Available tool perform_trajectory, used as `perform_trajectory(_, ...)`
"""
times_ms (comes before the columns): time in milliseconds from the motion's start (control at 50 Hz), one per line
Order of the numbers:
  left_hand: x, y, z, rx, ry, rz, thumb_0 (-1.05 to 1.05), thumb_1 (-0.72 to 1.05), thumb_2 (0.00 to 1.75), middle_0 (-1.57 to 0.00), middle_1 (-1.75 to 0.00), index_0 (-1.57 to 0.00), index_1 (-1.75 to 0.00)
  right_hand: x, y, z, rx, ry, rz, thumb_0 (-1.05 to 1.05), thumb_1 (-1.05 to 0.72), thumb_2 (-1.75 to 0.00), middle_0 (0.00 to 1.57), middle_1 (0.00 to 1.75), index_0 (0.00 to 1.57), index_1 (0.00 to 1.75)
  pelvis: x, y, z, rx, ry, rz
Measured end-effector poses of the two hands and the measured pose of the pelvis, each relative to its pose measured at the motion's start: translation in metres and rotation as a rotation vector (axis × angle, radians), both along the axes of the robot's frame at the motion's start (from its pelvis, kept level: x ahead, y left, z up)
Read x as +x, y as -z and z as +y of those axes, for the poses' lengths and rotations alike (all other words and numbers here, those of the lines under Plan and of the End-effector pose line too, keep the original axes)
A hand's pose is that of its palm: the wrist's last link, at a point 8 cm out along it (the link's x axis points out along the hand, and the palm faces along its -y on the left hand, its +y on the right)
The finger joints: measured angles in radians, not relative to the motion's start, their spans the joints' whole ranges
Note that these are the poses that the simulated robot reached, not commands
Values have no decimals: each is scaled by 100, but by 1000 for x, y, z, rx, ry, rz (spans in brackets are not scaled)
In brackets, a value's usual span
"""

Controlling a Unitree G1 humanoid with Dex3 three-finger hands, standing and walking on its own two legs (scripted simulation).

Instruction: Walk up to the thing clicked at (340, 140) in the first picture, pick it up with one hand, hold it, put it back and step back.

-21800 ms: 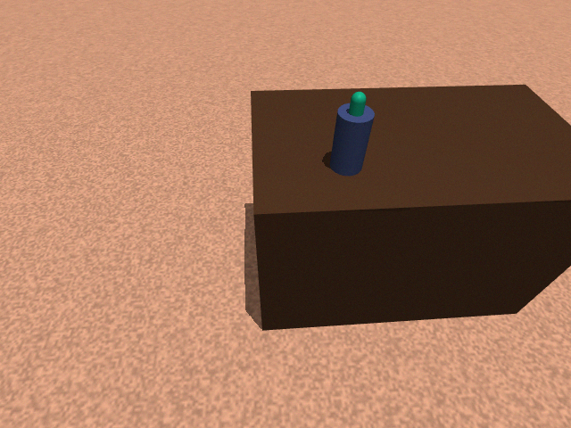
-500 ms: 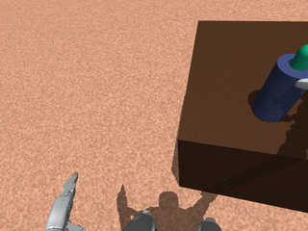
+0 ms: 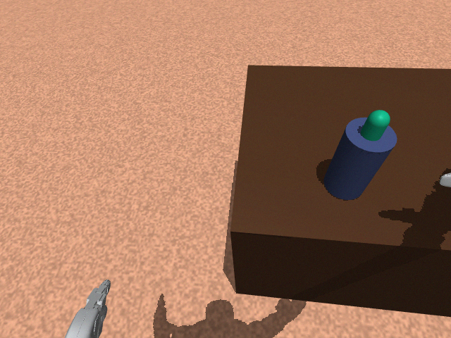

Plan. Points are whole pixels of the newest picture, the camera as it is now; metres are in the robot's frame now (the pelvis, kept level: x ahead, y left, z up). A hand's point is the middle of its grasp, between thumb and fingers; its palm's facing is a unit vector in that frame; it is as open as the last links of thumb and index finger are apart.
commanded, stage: sink last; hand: right
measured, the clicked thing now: (359, 153) +0.48 -0.22 +0.02
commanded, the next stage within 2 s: home in 0.88 s
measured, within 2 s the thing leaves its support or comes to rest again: neither
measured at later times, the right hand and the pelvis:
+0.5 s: hand out of the picture +0.20 -0.26 +0.09, palm faces +0.40 +0.84 -0.38, open 17.4 cm; pelvis +0.01 +0.02 +0.01, yaw -2 degrees
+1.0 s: hand out of the picture +0.14 -0.27 +0.09, palm faces +0.47 +0.78 -0.41, open 17.5 cm; pelvis -0.03 +0.03 +0.00, yaw -3 degrees
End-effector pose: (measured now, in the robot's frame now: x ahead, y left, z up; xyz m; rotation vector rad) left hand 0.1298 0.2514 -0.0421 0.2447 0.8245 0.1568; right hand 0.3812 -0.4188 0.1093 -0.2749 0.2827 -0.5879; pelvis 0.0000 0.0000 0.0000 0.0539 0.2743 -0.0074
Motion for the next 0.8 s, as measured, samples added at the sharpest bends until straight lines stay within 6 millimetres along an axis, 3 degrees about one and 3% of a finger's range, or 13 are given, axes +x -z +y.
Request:
perform_trajectory(80,19,-4,-5,-28,6,-48,-1,-52,6,-6,-5,-7,-5,-25,0,9,-57,-37,9,-1,53,-5,7,5,5,5,9,-5,-3,-6,2,-28)
perform_trajectory(200,40,-13,-2,-44,-12,-122,-1,-52,7,-6,-5,-6,-5,-78,12,50,-55,-132,-3,-1,53,-5,7,5,5,6,20,-9,-3,-21,4,-86)
perform_trajectory(280,38,-3,1,-54,-32,-84,-1,-52,7,-6,-5,-6,-6,-121,17,77,-32,-164,-21,-2,53,-6,7,5,6,6,22,-10,1,-27,10,-119)
perform_trajectory(380,32,7,7,-52,-48,-55,-1,-53,7,-6,-5,-6,-6,-171,8,100,-56,-166,-43,-2,53,-6,7,5,6,6,17,-9,8,-35,20,-154)
perform_trajectory(480,33,-1,19,-27,-57,-134,-1,-53,7,-6,-5,-6,-6,-211,-1,115,-89,-153,-56,-2,53,-6,7,6,6,6,8,-8,15,-49,26,-181)
perform_trajectory(600,25,-8,22,-41,-30,-200,-1,-52,6,-6,-5,-6,-6,-257,19,139,-32,-153,8,-1,54,-6,6,6,6,6,-3,-5,24,-64,30,-191)
perform_trajectory(680,15,-4,26,-32,-27,-197,-1,-51,6,-6,-5,-6,-6,-278,25,145,-17,-130,24,-2,55,-6,6,6,6,6,-12,-3,29,-67,39,-200)
perform_trajectory(800,0,9,43,15,-61,-169,-1,-51,6,-6,-5,-6,-5,-285,18,136,-79,-101,2,-2,56,-6,6,6,6,6,-24,1,32,-69,40,-206)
